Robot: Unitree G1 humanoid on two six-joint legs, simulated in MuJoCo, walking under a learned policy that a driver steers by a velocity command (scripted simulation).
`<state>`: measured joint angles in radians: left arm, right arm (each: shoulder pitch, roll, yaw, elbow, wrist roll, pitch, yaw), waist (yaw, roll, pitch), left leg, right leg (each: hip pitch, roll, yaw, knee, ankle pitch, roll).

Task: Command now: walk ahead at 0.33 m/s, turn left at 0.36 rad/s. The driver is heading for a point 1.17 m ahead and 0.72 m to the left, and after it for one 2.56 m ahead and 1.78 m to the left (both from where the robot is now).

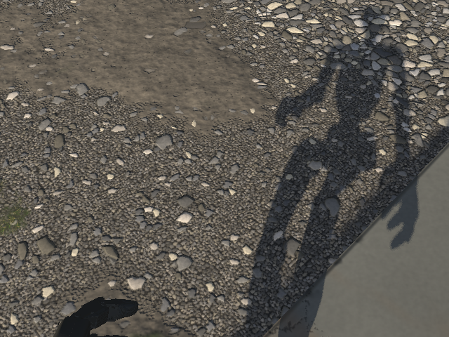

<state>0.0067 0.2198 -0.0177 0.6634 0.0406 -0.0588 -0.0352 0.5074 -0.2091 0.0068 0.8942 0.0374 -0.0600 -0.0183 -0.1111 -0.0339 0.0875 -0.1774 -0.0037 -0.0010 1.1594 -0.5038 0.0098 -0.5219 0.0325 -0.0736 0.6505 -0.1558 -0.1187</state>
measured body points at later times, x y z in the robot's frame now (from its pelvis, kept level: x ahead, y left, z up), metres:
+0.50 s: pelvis +0.12 +0.10 -0.01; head +0.14 +0.11 +0.44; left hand +0.23 +0.45 -0.04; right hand +0.31 -0.11 -0.10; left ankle +0.04 +0.17 -0.71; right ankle +0.12 -0.05 -0.64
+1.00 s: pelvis +0.28 +0.14 -0.14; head +0.27 +0.12 +0.31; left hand +0.09 +0.33 -0.27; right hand +0.52 +0.03 -0.26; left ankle +0.16 +0.18 -0.61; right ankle +0.37 +0.06 -0.86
